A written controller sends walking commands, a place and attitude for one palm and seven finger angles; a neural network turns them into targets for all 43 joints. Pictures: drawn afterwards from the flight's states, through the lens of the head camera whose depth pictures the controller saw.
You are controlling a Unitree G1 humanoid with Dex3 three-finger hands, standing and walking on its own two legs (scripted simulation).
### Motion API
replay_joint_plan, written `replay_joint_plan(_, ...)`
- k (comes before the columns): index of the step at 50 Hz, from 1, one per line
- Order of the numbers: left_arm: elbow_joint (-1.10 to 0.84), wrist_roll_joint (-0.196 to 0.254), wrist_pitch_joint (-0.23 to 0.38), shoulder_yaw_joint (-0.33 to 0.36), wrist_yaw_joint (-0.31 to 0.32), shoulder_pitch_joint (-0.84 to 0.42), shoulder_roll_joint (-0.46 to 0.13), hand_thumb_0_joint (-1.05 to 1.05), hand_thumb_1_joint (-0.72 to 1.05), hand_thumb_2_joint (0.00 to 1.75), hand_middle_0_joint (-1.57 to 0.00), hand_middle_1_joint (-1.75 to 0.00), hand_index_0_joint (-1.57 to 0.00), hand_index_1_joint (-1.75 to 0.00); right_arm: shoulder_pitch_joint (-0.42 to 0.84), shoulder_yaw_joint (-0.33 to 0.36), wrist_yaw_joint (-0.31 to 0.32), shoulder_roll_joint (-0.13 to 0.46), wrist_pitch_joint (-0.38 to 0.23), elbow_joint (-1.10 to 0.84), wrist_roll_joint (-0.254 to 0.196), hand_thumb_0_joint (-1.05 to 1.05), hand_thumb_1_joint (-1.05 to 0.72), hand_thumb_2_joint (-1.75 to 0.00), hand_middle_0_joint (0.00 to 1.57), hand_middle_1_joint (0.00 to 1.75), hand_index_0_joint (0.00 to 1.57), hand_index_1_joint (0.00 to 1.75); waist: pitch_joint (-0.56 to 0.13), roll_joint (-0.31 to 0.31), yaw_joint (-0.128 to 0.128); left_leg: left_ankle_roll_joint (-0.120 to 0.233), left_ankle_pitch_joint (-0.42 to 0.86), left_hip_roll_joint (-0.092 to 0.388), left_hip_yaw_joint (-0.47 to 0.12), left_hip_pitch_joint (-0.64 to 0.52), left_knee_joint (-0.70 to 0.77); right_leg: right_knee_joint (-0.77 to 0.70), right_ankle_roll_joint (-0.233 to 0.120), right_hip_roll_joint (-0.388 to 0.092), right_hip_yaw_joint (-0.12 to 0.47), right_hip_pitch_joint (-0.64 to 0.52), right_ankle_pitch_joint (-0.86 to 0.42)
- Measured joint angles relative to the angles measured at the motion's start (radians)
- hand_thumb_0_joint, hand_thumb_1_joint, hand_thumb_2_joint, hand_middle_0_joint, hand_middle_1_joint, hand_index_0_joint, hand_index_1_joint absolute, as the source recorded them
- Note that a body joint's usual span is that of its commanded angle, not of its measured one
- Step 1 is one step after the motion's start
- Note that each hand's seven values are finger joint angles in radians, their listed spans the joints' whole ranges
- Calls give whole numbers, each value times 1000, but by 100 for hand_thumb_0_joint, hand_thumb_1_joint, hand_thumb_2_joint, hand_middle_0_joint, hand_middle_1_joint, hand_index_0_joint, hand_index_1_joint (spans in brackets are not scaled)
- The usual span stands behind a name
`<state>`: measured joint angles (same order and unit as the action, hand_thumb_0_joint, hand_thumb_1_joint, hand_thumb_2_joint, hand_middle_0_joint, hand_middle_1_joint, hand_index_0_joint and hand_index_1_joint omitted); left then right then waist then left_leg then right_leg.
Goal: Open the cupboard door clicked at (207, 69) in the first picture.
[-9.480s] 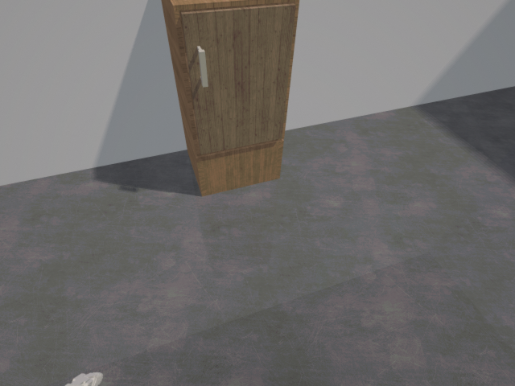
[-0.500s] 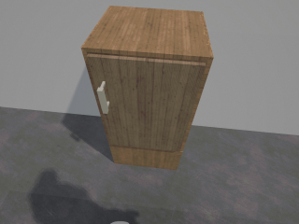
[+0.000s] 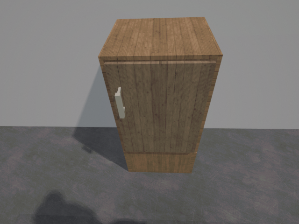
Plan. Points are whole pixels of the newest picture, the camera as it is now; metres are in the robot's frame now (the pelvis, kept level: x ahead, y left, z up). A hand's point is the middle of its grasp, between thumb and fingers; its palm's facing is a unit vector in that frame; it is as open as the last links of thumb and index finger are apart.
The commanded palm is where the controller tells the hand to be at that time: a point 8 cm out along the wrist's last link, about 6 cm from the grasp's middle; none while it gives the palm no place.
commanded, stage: come to a stop and stand still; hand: left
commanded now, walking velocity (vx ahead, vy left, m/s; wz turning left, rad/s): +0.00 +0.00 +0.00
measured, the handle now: (120, 102) +0.59 +0.17 -0.04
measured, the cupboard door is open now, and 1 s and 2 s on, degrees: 0 0 0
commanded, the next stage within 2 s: look again from close up in 0.20 s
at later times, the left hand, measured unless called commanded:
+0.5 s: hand out of the picture +0.04 +0.16 -0.17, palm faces +0.01 -0.98 -0.20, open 7.3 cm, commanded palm none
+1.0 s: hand (104, 203) +0.20 +0.15 -0.06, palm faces +0.30 -0.94 -0.17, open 7.4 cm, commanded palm +0.15 +0.20 -0.06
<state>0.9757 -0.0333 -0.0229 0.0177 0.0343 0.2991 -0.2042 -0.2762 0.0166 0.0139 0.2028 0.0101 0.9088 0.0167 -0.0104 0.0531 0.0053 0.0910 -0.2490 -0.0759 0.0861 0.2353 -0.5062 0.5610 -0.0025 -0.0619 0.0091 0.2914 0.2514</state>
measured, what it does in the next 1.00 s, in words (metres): shifts its weight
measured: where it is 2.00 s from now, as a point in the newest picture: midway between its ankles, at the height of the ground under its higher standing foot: outside the picture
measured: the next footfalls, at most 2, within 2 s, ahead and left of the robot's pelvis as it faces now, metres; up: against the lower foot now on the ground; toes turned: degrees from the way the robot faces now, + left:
none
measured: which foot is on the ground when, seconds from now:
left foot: down 0.00-1.00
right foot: down 0.00-1.00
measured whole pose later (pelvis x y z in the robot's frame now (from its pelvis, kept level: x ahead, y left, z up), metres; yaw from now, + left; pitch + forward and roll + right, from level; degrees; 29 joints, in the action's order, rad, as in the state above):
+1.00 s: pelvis +0.05 -0.05 +0.00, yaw +3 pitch +1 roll +1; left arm 0.34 0.14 0.07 0.06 0.09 0.41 -0.16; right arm -0.32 0.00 0.08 0.21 -0.20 0.90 -0.04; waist -0.02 0.02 -0.01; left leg 0.01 -0.31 -0.03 0.01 0.22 -0.52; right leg 0.55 -0.03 0.00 -0.04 0.25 0.32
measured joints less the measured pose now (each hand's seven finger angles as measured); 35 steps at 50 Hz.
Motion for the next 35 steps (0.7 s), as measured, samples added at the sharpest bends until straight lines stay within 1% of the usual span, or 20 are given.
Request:
replay_joint_plan(7,8,6,9,-12,-7,-16,15,1,90,90,-20,-30,-20,-30,-57,-11,1,5,-2,69,2,0,-92,-90,20,30,20,30,12,-20,-9,6,31,-14,-9,-6,54,-40,-2,6,25,-4,-20)
replay_joint_plan(14,54,12,14,-29,-11,-9,46,1,90,90,-20,-30,-20,-30,-67,-22,4,-12,-15,120,-2,0,-91,-90,20,30,20,30,26,-41,-16,-1,30,-8,-8,-27,81,-70,17,13,28,-23,-28)
replay_joint_plan(20,91,15,20,-31,-7,-9,52,1,92,90,-20,-30,-20,-30,-48,-29,10,-32,-31,146,-6,0,-91,-90,20,30,20,30,33,-52,-13,-13,17,2,-13,-47,89,-80,29,22,23,-44,-20)
replay_joint_plan(26,112,17,27,-33,-2,-14,57,1,92,90,-20,-30,-20,-30,-12,-31,17,-39,-40,161,-9,0,-91,-90,20,30,20,30,34,-45,-6,-26,-3,17,-19,-68,83,-80,21,36,18,-66,-2)
replay_joint_plan(35,122,18,35,-32,2,-22,52,1,92,90,-20,-30,-20,-30,25,-27,21,-28,-45,177,-11,0,-92,-90,20,30,20,30,28,-46,-1,-48,-23,36,-26,-91,83,-78,1,55,10,-89,19)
